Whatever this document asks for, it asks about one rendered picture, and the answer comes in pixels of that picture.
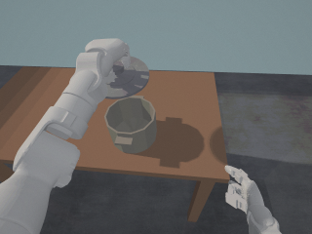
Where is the lid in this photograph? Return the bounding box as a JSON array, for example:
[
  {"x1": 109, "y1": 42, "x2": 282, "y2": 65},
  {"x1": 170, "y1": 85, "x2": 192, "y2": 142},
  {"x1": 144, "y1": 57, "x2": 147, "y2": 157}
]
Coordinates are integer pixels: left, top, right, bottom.
[{"x1": 105, "y1": 57, "x2": 150, "y2": 99}]

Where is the robot left upper arm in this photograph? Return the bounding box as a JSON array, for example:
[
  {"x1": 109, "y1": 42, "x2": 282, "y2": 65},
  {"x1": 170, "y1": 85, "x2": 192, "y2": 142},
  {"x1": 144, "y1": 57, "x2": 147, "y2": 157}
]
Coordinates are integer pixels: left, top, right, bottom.
[{"x1": 0, "y1": 131, "x2": 81, "y2": 234}]

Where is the right robot hand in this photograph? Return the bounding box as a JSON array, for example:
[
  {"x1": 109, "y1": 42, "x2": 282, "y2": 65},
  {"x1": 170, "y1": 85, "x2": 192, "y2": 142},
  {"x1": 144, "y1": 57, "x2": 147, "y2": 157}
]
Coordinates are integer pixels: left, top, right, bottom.
[{"x1": 224, "y1": 165, "x2": 264, "y2": 214}]

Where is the table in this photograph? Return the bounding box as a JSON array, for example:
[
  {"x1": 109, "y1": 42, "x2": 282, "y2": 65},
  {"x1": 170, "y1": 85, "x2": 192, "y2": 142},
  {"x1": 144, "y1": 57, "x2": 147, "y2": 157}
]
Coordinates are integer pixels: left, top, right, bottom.
[{"x1": 0, "y1": 66, "x2": 230, "y2": 222}]

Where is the knob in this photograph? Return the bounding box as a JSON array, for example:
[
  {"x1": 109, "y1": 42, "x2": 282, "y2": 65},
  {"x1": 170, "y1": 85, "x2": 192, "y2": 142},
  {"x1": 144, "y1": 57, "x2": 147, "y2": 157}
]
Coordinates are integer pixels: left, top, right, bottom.
[{"x1": 112, "y1": 61, "x2": 124, "y2": 75}]

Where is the left robot hand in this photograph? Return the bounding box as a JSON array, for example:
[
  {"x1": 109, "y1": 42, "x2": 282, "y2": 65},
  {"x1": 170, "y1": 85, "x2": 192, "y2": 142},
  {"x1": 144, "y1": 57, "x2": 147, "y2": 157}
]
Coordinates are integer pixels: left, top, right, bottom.
[{"x1": 85, "y1": 38, "x2": 131, "y2": 83}]

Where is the pot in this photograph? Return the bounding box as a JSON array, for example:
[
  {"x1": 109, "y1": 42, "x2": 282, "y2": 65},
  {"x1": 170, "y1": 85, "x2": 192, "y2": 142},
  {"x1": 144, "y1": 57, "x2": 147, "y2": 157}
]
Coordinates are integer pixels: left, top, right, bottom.
[{"x1": 104, "y1": 96, "x2": 157, "y2": 154}]

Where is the robot right forearm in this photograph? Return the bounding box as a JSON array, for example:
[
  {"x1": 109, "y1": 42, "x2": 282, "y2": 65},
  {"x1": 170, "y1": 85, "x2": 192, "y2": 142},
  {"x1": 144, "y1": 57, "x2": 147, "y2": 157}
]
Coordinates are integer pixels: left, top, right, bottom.
[{"x1": 247, "y1": 204, "x2": 282, "y2": 234}]

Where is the robot left forearm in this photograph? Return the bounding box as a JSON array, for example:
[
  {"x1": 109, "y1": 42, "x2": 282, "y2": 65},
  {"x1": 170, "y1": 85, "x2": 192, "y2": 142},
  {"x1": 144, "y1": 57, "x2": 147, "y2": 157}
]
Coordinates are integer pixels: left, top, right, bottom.
[{"x1": 13, "y1": 46, "x2": 113, "y2": 172}]

